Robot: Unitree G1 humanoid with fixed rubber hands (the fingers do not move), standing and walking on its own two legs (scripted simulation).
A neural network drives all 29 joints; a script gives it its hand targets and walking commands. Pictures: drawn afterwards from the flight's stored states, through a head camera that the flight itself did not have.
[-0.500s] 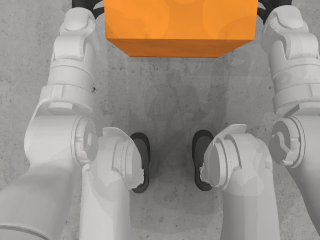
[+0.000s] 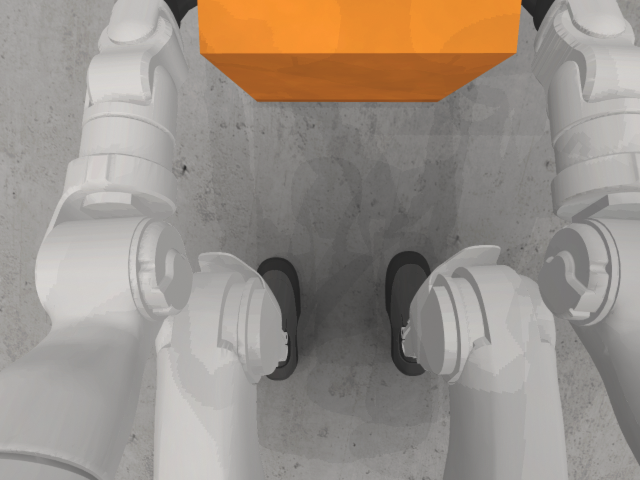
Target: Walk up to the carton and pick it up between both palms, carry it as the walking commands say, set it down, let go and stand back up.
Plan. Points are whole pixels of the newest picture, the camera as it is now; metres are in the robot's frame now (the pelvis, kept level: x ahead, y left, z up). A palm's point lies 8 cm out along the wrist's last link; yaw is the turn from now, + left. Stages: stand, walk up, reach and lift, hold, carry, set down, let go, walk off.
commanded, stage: set down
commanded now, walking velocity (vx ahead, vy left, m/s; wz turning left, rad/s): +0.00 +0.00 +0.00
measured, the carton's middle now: (351, 9) +0.58 -0.02 -0.24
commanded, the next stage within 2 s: none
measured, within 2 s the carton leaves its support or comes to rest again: neither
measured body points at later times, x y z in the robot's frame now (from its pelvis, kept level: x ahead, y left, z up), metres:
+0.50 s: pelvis +0.00 +0.00 +0.00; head +0.36 +0.00 +0.27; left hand +0.57 +0.17 -0.15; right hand +0.56 -0.20 -0.15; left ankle +0.12 +0.11 -0.33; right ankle +0.12 -0.11 -0.33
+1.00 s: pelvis +0.00 +0.00 +0.00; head +0.36 +0.00 +0.27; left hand +0.57 +0.17 -0.15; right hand +0.56 -0.20 -0.15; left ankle +0.12 +0.11 -0.33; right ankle +0.12 -0.11 -0.33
